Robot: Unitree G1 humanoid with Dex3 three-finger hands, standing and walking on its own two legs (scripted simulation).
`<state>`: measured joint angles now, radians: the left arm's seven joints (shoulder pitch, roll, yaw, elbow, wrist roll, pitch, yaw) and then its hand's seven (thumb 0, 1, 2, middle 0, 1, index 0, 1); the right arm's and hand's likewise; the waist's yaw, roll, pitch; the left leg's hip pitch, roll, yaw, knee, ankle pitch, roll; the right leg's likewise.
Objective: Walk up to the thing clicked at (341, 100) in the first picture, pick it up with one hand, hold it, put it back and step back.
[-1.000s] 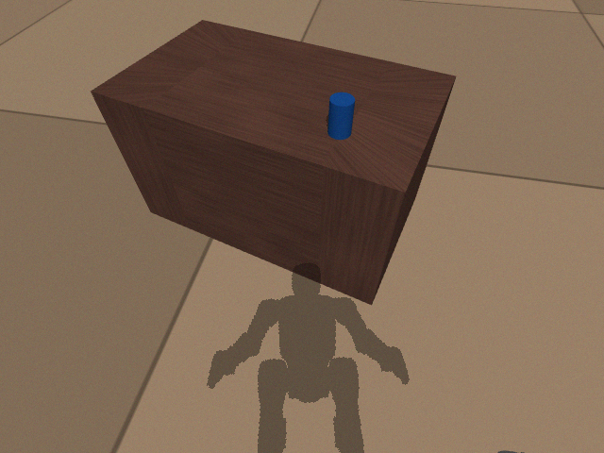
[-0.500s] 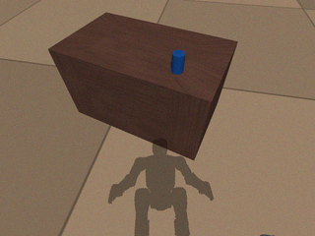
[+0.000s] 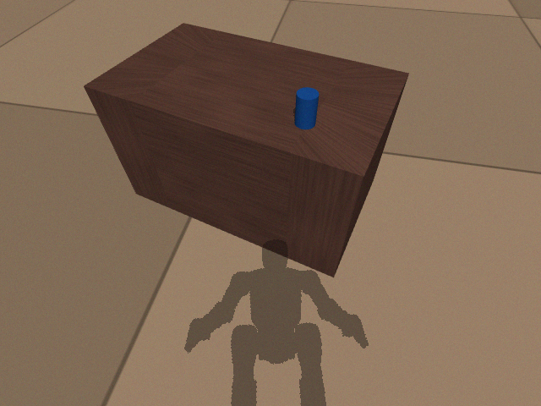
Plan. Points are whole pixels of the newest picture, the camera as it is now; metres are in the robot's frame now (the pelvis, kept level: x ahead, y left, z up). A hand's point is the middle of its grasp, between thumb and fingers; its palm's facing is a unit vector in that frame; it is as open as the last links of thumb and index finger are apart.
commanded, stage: stand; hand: left
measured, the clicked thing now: (306, 108) +0.93 -0.11 -0.13
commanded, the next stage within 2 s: walk up in 0.12 s
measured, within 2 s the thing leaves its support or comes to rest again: neither
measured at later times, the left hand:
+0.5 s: hand (149, 403) +0.16 +0.22 -0.15, palm faces -0.15 -0.88 -0.44, open 7.4 cm
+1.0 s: hand (180, 265) +0.42 +0.21 -0.16, palm faces -0.37 -0.84 -0.40, open 7.4 cm
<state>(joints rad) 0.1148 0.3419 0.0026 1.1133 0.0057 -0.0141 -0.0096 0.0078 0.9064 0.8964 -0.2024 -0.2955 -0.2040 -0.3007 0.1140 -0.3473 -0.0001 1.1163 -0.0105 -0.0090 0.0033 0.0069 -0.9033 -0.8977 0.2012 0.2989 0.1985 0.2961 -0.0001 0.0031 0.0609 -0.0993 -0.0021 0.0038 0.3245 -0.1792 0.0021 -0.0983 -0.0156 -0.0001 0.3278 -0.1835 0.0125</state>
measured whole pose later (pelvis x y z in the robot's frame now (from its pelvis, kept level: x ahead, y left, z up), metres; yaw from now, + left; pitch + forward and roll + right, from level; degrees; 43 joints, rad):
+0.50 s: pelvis +0.06 -0.07 -0.03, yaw -11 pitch -5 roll +0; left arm 0.30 0.41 0.10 0.94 0.03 -0.05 -0.06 0.01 0.91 0.90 -0.20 -0.30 -0.20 -0.30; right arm 0.23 -0.46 -0.10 0.96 -0.04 0.02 0.04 0.01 -0.90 -0.90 0.20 0.30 0.20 0.30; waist 0.00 0.08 0.09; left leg -0.20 0.09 0.02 0.93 -0.54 0.02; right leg -0.33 -0.02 -0.05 0.70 -0.28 -0.01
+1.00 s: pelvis +0.26 -0.04 -0.02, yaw -20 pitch -3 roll -1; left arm 0.33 0.44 0.05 0.86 0.00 -0.06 -0.01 0.01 0.91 0.90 -0.20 -0.30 -0.20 -0.30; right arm 0.28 -0.40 -0.08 0.81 -0.03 -0.05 0.06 0.01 -0.90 -0.90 0.20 0.30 0.20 0.30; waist -0.04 -0.01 0.10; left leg -0.31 0.07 0.09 0.65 -0.28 0.01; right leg -0.40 0.01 0.07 1.16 -0.43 -0.04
